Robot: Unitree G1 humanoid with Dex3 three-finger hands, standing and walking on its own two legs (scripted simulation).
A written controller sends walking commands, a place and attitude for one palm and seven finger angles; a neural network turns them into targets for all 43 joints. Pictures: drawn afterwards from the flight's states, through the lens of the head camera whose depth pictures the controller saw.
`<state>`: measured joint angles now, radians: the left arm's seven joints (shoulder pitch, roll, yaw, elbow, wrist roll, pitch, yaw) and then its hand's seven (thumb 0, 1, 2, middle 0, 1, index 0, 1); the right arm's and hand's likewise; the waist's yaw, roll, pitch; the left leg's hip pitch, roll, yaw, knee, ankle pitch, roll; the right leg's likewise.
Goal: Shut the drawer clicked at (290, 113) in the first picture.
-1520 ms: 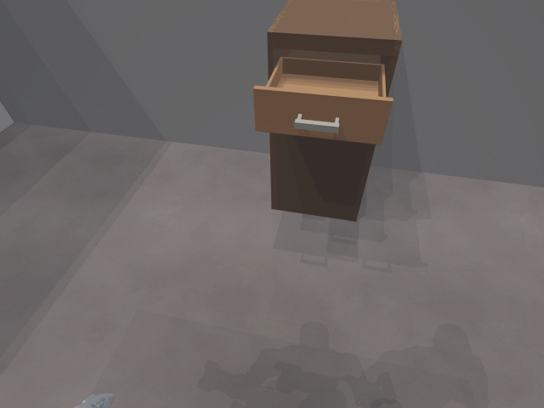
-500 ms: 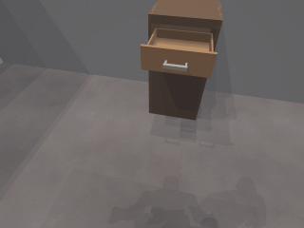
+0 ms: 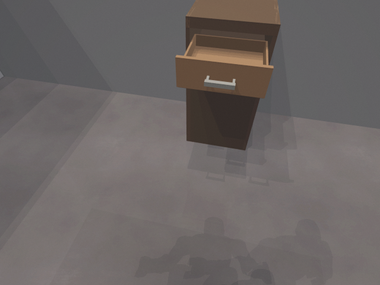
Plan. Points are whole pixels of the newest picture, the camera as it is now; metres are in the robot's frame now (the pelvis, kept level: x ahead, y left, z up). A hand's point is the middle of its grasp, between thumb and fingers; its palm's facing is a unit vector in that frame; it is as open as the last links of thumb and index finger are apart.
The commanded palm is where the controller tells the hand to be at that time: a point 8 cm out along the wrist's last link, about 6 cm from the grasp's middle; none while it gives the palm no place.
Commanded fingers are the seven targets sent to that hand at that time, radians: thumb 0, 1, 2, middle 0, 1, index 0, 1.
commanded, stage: walk to a spot facing it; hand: left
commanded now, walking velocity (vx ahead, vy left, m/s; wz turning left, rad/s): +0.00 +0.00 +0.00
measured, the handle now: (220, 82) +0.86 -0.07 -0.04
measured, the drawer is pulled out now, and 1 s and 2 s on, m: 0.29 0.29 0.29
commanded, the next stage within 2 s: none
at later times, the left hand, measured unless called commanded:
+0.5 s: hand out of the picture +0.06 +0.17 -0.18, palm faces -0.14 -0.95 -0.27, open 7.4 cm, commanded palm none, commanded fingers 0.00 0.90 0.90 -0.20 -0.30 -0.20 -0.30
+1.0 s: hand out of the picture +0.13 +0.16 -0.17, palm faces -0.28 -0.94 -0.21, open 7.4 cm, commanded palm none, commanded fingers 0.00 0.90 0.90 -0.20 -0.30 -0.20 -0.30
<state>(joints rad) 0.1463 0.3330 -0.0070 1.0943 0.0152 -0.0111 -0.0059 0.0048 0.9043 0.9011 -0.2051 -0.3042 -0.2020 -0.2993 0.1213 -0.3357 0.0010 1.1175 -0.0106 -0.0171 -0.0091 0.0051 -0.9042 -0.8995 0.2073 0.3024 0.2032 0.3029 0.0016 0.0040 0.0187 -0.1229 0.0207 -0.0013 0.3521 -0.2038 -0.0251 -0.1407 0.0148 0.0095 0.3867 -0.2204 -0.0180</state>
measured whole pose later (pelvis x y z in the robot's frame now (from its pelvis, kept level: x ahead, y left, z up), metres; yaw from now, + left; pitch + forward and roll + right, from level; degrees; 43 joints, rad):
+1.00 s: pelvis +0.13 -0.03 -0.01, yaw -26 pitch +1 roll -1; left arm 0.51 0.14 0.04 1.02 0.04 -0.06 0.02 0.00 0.90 0.90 -0.20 -0.30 -0.20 -0.30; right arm 0.10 -0.19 -0.06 0.91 -0.02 0.00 0.01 0.01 -0.91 -0.90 0.20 0.30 0.20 0.30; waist 0.09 0.02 0.00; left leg -0.56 0.05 0.01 0.86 -0.26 -0.05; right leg 0.01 0.11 0.26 0.32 -0.34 -0.07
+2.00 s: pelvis +0.26 -0.04 -0.02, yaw -62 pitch -1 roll -1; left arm 0.16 0.17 0.07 0.91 0.02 0.02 0.02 0.00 0.91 0.90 -0.20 -0.30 -0.20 -0.30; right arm 0.27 -0.18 -0.07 0.96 -0.02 0.06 -0.02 0.01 -0.91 -0.90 0.21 0.30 0.20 0.30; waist -0.03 0.04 0.08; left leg -0.45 0.15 0.11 1.15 -0.48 -0.07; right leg -0.28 0.03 -0.07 0.61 -0.31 -0.05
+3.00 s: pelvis +0.23 -0.04 +0.00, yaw -94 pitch -1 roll +0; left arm 0.33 0.16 0.04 0.98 0.02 -0.04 -0.01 0.00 0.90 0.90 -0.20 -0.30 -0.20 -0.30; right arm 0.24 -0.25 -0.08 0.95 -0.04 0.02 0.01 0.01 -0.91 -0.90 0.20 0.30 0.20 0.30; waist -0.01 0.04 0.02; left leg -0.56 0.13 0.05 1.01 -0.21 -0.08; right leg -0.09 0.05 0.01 0.37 -0.26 -0.06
